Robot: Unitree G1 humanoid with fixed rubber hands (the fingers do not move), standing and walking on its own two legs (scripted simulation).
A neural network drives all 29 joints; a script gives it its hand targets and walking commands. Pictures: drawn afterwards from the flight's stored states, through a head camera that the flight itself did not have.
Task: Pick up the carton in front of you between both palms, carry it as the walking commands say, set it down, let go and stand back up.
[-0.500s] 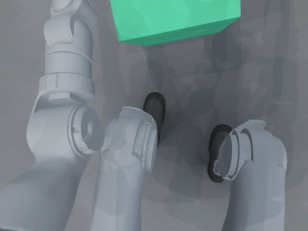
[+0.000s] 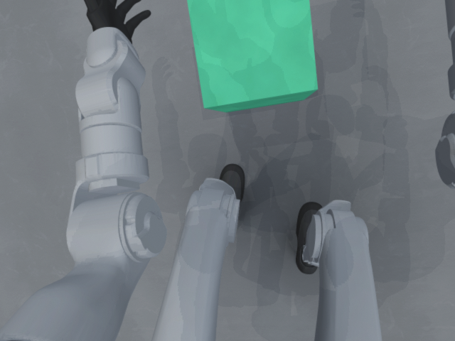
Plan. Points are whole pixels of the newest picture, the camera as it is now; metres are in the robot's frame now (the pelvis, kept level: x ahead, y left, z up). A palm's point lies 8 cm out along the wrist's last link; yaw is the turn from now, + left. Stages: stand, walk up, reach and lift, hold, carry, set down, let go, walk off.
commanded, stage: set down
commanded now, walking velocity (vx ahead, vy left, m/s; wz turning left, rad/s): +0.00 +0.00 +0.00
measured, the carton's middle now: (256, 58) +0.54 +0.08 -0.40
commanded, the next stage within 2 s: let go in 0.30 s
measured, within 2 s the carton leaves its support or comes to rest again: neither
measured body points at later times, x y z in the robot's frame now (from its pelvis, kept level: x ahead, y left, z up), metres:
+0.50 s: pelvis +0.03 +0.01 +0.13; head +0.35 +0.00 +0.44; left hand +0.49 +0.24 +0.02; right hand +0.62 -0.13 +0.02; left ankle +0.14 +0.13 -0.49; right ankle +0.05 -0.11 -0.49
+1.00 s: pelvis +0.08 +0.03 +0.22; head +0.24 +0.02 +0.64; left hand +0.32 +0.26 +0.13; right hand +0.42 -0.17 +0.12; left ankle +0.14 +0.13 -0.49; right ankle +0.05 -0.11 -0.49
